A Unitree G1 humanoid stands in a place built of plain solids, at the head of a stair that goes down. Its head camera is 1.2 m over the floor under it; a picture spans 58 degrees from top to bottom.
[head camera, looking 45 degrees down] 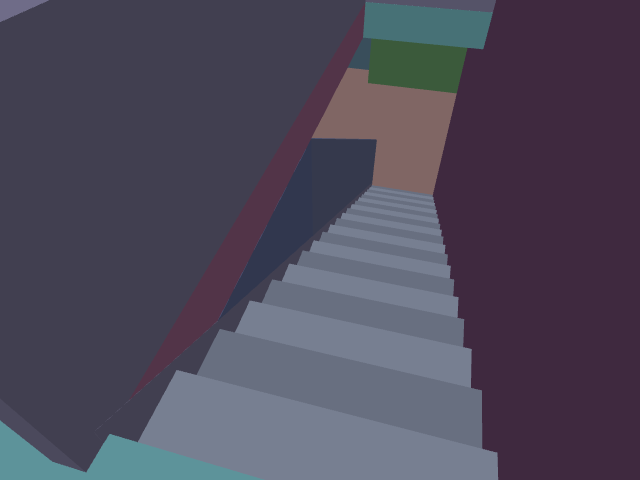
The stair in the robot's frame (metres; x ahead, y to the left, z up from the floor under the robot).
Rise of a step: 0.18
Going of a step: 0.29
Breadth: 1.07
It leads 15 degrees to the right of straight ahead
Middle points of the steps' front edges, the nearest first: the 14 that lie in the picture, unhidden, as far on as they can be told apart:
0.61 -0.02 -0.17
0.89 -0.09 -0.35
1.17 -0.17 -0.53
1.45 -0.24 -0.70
1.73 -0.32 -0.88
2.01 -0.39 -1.05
2.30 -0.47 -1.23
2.58 -0.54 -1.41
2.86 -0.61 -1.58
3.14 -0.69 -1.76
3.42 -0.76 -1.94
3.71 -0.84 -2.11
3.99 -0.91 -2.29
4.27 -0.99 -2.46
